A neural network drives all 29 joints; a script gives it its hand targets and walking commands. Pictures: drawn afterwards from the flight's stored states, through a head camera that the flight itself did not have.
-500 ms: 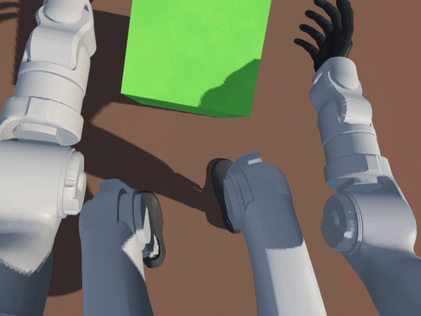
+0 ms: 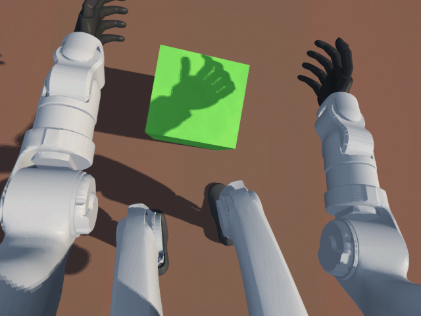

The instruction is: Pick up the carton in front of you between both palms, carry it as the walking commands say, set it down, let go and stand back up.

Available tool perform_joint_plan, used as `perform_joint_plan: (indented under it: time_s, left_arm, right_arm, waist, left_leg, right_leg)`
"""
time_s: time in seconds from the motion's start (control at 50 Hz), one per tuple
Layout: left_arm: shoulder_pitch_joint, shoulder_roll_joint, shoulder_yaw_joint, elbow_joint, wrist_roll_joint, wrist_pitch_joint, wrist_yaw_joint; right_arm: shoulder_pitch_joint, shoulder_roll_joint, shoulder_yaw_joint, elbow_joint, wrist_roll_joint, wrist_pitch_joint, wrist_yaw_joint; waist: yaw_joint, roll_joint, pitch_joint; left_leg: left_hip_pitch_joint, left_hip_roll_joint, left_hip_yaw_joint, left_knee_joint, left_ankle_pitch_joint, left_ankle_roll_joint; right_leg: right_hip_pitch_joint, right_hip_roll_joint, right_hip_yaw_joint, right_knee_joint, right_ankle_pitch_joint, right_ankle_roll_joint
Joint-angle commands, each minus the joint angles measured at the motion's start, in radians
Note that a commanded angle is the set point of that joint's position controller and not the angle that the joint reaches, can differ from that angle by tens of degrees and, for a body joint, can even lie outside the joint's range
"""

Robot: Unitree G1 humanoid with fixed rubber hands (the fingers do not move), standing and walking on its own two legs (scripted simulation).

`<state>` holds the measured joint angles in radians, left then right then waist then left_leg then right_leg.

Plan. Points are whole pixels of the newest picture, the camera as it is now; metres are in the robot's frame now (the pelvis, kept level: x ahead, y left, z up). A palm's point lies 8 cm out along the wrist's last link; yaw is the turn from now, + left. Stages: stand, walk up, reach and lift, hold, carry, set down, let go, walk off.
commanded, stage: set down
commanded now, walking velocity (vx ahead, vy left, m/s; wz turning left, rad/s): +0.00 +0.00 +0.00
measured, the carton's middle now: (194, 107) +0.49 -0.07 -0.41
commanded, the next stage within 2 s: let go in 0.26 s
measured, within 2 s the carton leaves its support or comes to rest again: neither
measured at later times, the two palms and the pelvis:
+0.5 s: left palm (29, 30) +0.52 +0.13 +0.03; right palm (393, 87) +0.41 -0.26 +0.03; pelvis +0.04 -0.01 +0.13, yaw +2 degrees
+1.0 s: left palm out of the picture +0.36 +0.18 +0.13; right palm out of the picture +0.28 -0.25 +0.16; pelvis +0.11 -0.02 +0.23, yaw +0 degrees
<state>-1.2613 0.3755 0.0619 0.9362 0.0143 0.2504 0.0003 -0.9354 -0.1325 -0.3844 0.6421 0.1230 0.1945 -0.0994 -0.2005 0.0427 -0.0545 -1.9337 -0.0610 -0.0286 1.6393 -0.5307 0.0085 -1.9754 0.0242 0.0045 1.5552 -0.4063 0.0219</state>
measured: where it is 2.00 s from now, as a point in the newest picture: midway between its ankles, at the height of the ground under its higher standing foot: (192, 238)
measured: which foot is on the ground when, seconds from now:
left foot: down 0.00-1.00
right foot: down 0.00-1.00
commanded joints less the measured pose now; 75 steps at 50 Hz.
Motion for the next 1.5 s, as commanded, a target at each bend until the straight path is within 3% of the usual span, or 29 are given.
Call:
perform_joint_plan:
  time_s: [0.0, 0.22, 0.32, 0.46, 0.54, 0.64, 0.78, 0.92, 1.12, 1.22, 1.36, 1.38, 1.4, 1.42, 1.48]
  left_arm:
    - [-0.276, 0.067, 0.032, -0.113, 0.019, -0.018, -0.003]
    - [-0.191, 0.038, 0.071, -0.054, 0.050, -0.052, -0.027]
    - [-0.087, 0.003, 0.107, -0.052, 0.078, -0.070, -0.016]
    - [0.270, -0.152, 0.154, -0.246, 0.134, -0.093, 0.070]
    - [0.424, -0.197, 0.151, -0.394, 0.133, -0.121, 0.124]
    - [0.636, -0.210, 0.123, -0.460, 0.106, -0.158, 0.131]
    - [0.934, -0.176, 0.089, -0.438, 0.062, -0.221, 0.084]
    - [1.163, -0.143, 0.071, -0.449, 0.053, -0.264, 0.052]
    - [1.385, -0.124, 0.019, -0.520, 0.022, -0.245, -0.005]
    - [1.434, -0.109, -0.006, -0.565, -0.005, -0.217, -0.038]
    - [1.435, -0.093, -0.018, -0.604, -0.023, -0.167, -0.064]
    - [1.431, -0.092, -0.018, -0.606, -0.021, -0.161, -0.065]
    - [1.483, -0.095, -0.021, -0.544, -0.033, -0.188, -0.044]
    - [1.469, -0.089, -0.017, -0.559, -0.033, -0.192, -0.034]
    - [1.443, -0.085, -0.020, -0.566, -0.034, -0.189, -0.025]
  right_arm:
    - [-0.132, -0.116, -0.019, -0.108, -0.012, -0.018, 0.013]
    - [-0.078, -0.087, -0.045, -0.076, -0.075, -0.051, 0.040]
    - [-0.003, -0.073, -0.031, -0.067, -0.105, -0.072, 0.065]
    - [0.275, -0.101, 0.034, -0.151, -0.169, -0.098, 0.149]
    - [0.405, -0.134, 0.095, -0.192, -0.179, -0.119, 0.194]
    - [0.590, -0.147, 0.193, -0.192, -0.149, -0.144, 0.221]
    - [0.865, -0.138, 0.292, -0.240, -0.093, -0.183, 0.204]
    - [1.061, -0.148, 0.345, -0.335, -0.069, -0.201, 0.179]
    - [1.144, -0.177, 0.331, -0.303, -0.081, -0.179, 0.172]
    - [1.164, -0.183, 0.310, -0.286, -0.113, -0.152, 0.167]
    - [1.142, -0.190, 0.295, -0.290, -0.140, -0.101, 0.169]
    - [1.136, -0.190, 0.295, -0.292, -0.141, -0.095, 0.170]
    - [1.084, -0.228, 0.295, -0.352, -0.154, -0.044, 0.147]
    - [1.111, -0.219, 0.300, -0.344, -0.152, -0.030, 0.137]
    - [1.105, -0.207, 0.309, -0.338, -0.150, -0.010, 0.126]
  waist:
    - [-0.050, 0.179, -1.053]
    - [-0.049, 0.129, -0.955]
    - [-0.024, 0.113, -0.977]
    - [0.011, 0.083, -1.003]
    - [0.026, 0.044, -0.846]
    - [0.050, -0.002, -0.638]
    - [0.071, -0.075, -0.473]
    - [0.115, -0.070, -0.334]
    - [0.188, 0.009, -0.117]
    - [0.186, -0.013, -0.036]
    - [0.181, -0.028, 0.072]
    - [0.180, -0.026, 0.082]
    - [0.189, -0.043, 0.029]
    - [0.192, -0.021, 0.042]
    - [0.190, -0.002, 0.065]
  left_leg:
    - [0.658, -0.037, 0.035, -0.230, 0.258, -0.018]
    - [0.771, -0.033, 0.017, -0.451, 0.302, -0.022]
    - [0.858, -0.033, 0.011, -0.541, 0.361, -0.026]
    - [1.071, -0.030, -0.011, -0.683, 0.518, -0.047]
    - [1.099, -0.029, -0.008, -0.792, 0.431, -0.050]
    - [1.103, -0.023, 0.015, -0.896, 0.292, -0.040]
    - [1.158, -0.014, 0.022, -0.993, 0.285, -0.021]
    - [1.346, -0.004, 0.010, -1.099, 0.380, -0.010]
    - [1.687, 0.031, -0.006, -1.228, 0.569, -0.030]
    - [1.756, 0.048, -0.016, -1.268, 0.605, -0.035]
    - [1.744, 0.061, -0.019, -1.300, 0.507, -0.033]
    - [1.737, 0.062, -0.019, -1.302, 0.490, -0.032]
    - [1.803, 0.066, -0.029, -1.266, 0.580, -0.033]
    - [1.794, 0.067, -0.031, -1.254, 0.605, -0.040]
    - [1.787, 0.067, -0.033, -1.249, 0.587, -0.041]
  right_leg:
    - [0.623, 0.037, -0.114, -0.169, 0.387, 0.050]
    - [0.782, 0.031, -0.103, -0.377, 0.427, 0.050]
    - [0.886, 0.030, -0.096, -0.453, 0.462, 0.049]
    - [1.126, 0.035, -0.071, -0.570, 0.548, 0.018]
    - [1.261, 0.024, -0.047, -0.656, 0.502, -0.001]
    - [1.444, 0.007, -0.008, -0.758, 0.434, -0.007]
    - [1.730, -0.015, 0.055, -0.865, 0.576, 0.010]
    - [1.881, -0.018, 0.070, -0.952, 0.708, 0.020]
    - [1.875, 0.018, 0.029, -1.096, 0.555, 0.001]
    - [1.893, 0.033, 0.015, -1.134, 0.493, -0.005]
    - [1.938, 0.037, -0.003, -1.145, 0.383, -0.011]
    - [1.945, 0.037, -0.006, -1.142, 0.371, -0.011]
    - [1.915, 0.060, -0.015, -1.110, 0.337, -0.003]
    - [1.898, 0.055, -0.014, -1.109, 0.311, -0.007]
    - [1.874, 0.054, -0.012, -1.104, 0.293, -0.011]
